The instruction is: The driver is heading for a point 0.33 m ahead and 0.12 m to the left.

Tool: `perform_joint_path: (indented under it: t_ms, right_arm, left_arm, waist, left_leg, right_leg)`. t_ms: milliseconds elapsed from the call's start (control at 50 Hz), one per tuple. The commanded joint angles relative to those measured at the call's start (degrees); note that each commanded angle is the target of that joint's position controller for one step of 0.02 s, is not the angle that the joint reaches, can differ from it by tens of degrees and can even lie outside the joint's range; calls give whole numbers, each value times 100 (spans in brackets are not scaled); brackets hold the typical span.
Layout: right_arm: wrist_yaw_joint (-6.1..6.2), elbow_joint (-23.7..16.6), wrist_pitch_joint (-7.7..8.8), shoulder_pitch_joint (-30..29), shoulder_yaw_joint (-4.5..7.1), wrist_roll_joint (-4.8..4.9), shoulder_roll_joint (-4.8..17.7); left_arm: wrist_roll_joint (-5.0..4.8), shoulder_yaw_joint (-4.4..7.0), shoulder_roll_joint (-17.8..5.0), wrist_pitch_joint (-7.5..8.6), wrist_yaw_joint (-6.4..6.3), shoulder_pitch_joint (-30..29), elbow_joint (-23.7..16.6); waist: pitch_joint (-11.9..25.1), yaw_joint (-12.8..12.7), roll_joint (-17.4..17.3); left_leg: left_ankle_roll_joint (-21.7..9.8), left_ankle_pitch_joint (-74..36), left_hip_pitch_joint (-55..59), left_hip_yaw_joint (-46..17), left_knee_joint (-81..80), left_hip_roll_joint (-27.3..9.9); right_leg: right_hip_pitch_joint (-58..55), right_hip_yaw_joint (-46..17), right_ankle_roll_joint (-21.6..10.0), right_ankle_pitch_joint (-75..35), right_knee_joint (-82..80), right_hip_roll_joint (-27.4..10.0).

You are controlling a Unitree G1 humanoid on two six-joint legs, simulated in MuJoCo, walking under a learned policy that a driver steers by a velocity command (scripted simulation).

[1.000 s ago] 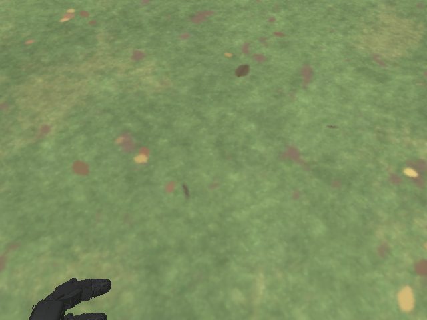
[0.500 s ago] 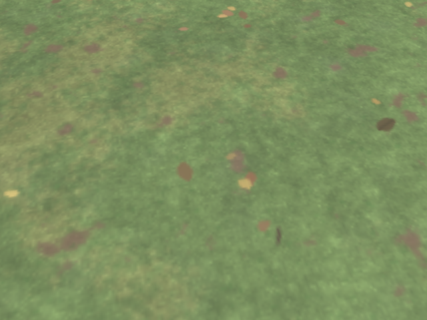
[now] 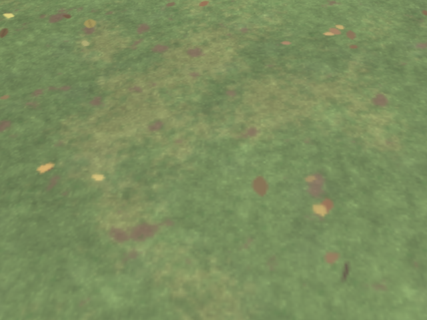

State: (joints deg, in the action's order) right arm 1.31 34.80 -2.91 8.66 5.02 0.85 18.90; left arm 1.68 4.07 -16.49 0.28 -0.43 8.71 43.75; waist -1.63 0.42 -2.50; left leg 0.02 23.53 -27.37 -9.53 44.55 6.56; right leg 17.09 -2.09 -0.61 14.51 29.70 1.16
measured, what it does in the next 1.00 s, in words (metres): walks ahead, turning left: left foot, then right foot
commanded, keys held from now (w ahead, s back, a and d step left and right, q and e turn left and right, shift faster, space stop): q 0.26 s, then w+q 0.46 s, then no key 0.28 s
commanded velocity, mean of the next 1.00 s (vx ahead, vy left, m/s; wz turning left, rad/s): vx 0.20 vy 0.00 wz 0.53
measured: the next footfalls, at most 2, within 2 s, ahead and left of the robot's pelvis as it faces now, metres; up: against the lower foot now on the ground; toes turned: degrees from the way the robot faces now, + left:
left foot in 0.36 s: +0.00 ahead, +0.14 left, +0.00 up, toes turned +15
right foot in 0.82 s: +0.36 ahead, +0.04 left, +0.00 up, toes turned +30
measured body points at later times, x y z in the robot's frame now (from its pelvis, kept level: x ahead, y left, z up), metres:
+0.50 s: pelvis +0.02 +0.05 +0.01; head +0.03 +0.09 +0.46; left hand +0.08 +0.37 -0.10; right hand +0.20 -0.19 -0.08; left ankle -0.04 +0.13 -0.73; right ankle +0.07 -0.10 -0.66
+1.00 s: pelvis +0.22 +0.09 +0.00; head +0.26 +0.10 +0.45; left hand +0.23 +0.39 -0.09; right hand +0.45 -0.11 -0.11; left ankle +0.09 +0.18 -0.66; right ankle +0.32 +0.02 -0.73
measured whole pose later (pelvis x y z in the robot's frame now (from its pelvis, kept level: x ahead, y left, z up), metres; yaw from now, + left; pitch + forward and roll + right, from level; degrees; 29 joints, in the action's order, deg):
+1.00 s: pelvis +0.22 +0.09 +0.00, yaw +31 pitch +2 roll -1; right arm 2.2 39.5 -0.8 16.3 3.4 0.5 18.1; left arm 1.1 2.5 -14.8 4.5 1.9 6.7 43.4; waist -3.5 0.6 -2.2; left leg 3.5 28.5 -24.0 -6.1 61.8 0.9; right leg 18.2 1.7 -2.1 8.0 24.6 1.6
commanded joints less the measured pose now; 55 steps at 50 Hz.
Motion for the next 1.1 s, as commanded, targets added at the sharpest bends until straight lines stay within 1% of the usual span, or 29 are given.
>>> perform_joint_path:
  t_ms: [20,40,60,120,200,260,320,340,360,380,400,420,440,460,500,580,700,780,800,820,840,860,880,900,920,940,980,1020,1100]
  right_arm:
    - [14,-231,58,383,374,3,1001]
    - [28,-161,-2,468,347,-23,861]
    - [14,-163,-38,462,299,-9,693]
    - [-29,-411,-25,-27,186,74,442]
    - [-122,-604,-15,-245,73,17,286]
    - [-176,-607,-53,-116,108,38,406]
    - [-241,-494,-85,244,133,72,375]
    - [-229,-309,-71,638,194,92,447]
    - [-189,-76,-31,1292,303,142,654]
    - [-111,-106,56,1713,438,91,1388]
    - [-210,-253,304,1674,375,-70,1373]
    - [-226,-223,456,1382,252,-91,1008]
    - [-203,-207,528,1156,166,-34,774]
    - [-153,-236,527,944,117,-3,687]
    - [-71,-245,539,906,61,-58,633]
    - [24,-84,589,1182,90,-35,723]
    - [44,227,541,1593,148,87,850]
    - [72,289,441,1457,159,34,827]
    - [81,262,422,1352,126,39,726]
    - [76,212,430,1320,61,17,533]
    - [85,40,441,1444,-59,-136,229]
    - [81,119,455,2390,-142,-20,-55]
    - [85,314,440,2327,-5,42,603]
    - [88,262,396,1706,68,79,812]
    - [113,250,345,1379,47,26,756]
    - [121,182,298,1191,40,-45,661]
    - [111,220,206,1310,-45,-53,293]
    - [127,191,192,1227,-140,-104,69]
    - [89,221,142,1002,-138,-86,192]
  left_arm:
    - [5,179,-759,86,-108,-598,-598]
    - [-99,144,-652,86,-137,-660,-626]
    - [-130,115,-625,68,-167,-601,-616]
    - [-77,148,-731,-24,-228,-166,-546]
    - [-113,277,-1062,-91,-177,-44,-529]
    - [-190,334,-1194,-96,-89,-87,-517]
    - [-369,362,-1242,-61,-36,-96,-444]
    - [-379,311,-1047,-38,-25,-52,-390]
    - [-281,200,-663,-11,16,-21,-358]
    - [-27,22,-149,33,57,-369,-717]
    - [-162,123,-532,182,42,-884,-963]
    - [-325,218,-854,274,82,-991,-996]
    - [-324,276,-1003,342,110,-837,-890]
    - [-216,291,-992,390,95,-718,-750]
    - [-129,279,-877,474,122,-651,-658]
    - [-151,167,-568,524,152,-886,-622]
    - [-249,68,-506,605,276,-1568,-856]
    - [-172,166,-767,691,292,-1079,-766]
    - [-112,221,-846,714,262,-663,-660]
    - [-28,273,-1004,742,231,-208,-597]
    - [95,327,-1395,740,199,540,-575]
    - [56,368,-1554,621,240,832,-341]
    - [-150,240,-1037,561,266,734,-412]
    - [-172,140,-740,513,242,419,-460]
    - [-130,48,-553,477,236,120,-456]
    - [-109,-13,-416,457,229,-113,-428]
    - [-32,-61,-370,465,217,-398,-305]
    - [-38,-40,-502,454,193,-548,-218]
    - [-168,-11,-739,311,156,-507,-74]
  waist:
    - [337,236,1002]
    - [272,190,987]
    - [211,139,979]
    - [224,-197,1127]
    - [480,-363,1271]
    - [535,-316,1356]
    - [549,-73,1219]
    - [592,80,1042]
    - [713,296,329]
    - [619,352,-1430]
    - [562,616,-1117]
    - [96,456,-855]
    - [-151,282,-742]
    - [-169,172,-586]
    - [-127,84,-558]
    - [-65,172,-384]
    - [-297,429,-445]
    - [-71,183,-756]
    - [187,-51,-748]
    - [679,-285,-621]
    - [1698,-454,280]
    - [2487,-67,2205]
    - [2062,-190,1379]
    - [1320,-261,982]
    - [944,-193,641]
    - [682,-77,614]
    - [545,191,884]
    - [604,220,1013]
    - [866,131,920]
  left_leg:
    - [241,435,-711,95,2175,-323]
    - [347,125,-857,146,2454,-353]
    - [430,-17,-919,233,2593,-392]
    - [590,-250,-1090,611,1850,-577]
    - [573,7,-390,912,631,-842]
    - [425,-78,246,1214,-125,-776]
    - [5,-672,1167,1482,-1355,-643]
    - [-186,-704,1913,1508,-1697,-497]
    - [-467,-591,2968,909,-2008,-754]
    - [-1313,-58,3731,-1860,-2509,-2372]
    - [-2104,820,3167,-3274,-3224,-2872]
    - [-1943,1318,2958,-2857,-3435,-2720]
    - [-1674,1313,2753,-2337,-3460,-2443]
    - [-1471,906,2666,-1941,-3438,-2197]
    - [-1330,-128,2495,-1411,-3504,-1854]
    - [-1212,-1080,2364,-844,-3438,-1596]
    - [-1183,-1226,2057,-1024,-3167,-1633]
    - [-899,-2911,2334,-1175,-2412,-1672]
    - [-745,-3796,2383,-1041,-1889,-1471]
    - [-511,-4170,2194,-821,-1079,-1140]
    - [-225,-2594,1182,-610,505,-707]
    - [149,1583,-374,-246,2356,132]
    - [252,1431,-677,-467,3005,-205]
    - [286,1062,-879,-259,3076,-389]
    - [329,824,-741,-87,2830,-581]
    - [358,607,-526,-21,2462,-753]
    - [398,349,338,219,1515,-897]
    - [446,215,811,451,490,-913]
    - [348,-1079,1655,665,-887,-849]
  right_leg:
    - [-536,-1593,-1141,-1244,-1303,-1869]
    - [-671,-1238,-1009,-1226,-1250,-1660]
    - [-718,-970,-1010,-1438,-1229,-1568]
    - [-1274,-542,-1126,-1728,-1232,-1513]
    - [-1491,-252,-1210,-2214,-1106,-1771]
    - [-1327,-57,-1164,-2461,-976,-1879]
    - [-839,107,-880,-584,-863,-1884]
    - [-319,319,-678,205,-517,-1716]
    - [594,796,-333,1054,595,-1378]
    - [2629,1210,208,2409,2899,-553]
    - [3335,23,170,2330,3594,-187]
    - [3502,-201,45,1740,3667,-439]
    - [3401,-200,-27,1096,3458,-569]
    - [3227,-182,7,618,3210,-635]
    - [2798,-109,135,-200,2761,-545]
    - [2343,-40,356,-1139,1438,-289]
    - [1697,-118,402,-1369,176,-99]
    - [821,23,113,-1142,-167,27]
    - [224,163,-44,-1366,-439,110]
    - [-731,56,-278,-2004,-551,-156]
    - [-2550,-1072,-770,-3500,-68,-1301]
    - [-3879,-3297,-1812,-3804,-392,-2596]
    - [-3302,-3295,-1695,-2974,-739,-2463]
    - [-2619,-2372,-1479,-2862,-759,-2187]
    - [-1984,-1747,-1356,-3135,-844,-1879]
    - [-1403,-1394,-1311,-3320,-945,-1704]
    - [-540,-800,-1239,-3487,-1198,-1365]
    - [-334,-516,-1317,-3978,-1224,-1316]
    - [-388,-447,-1238,-2994,-1172,-1352]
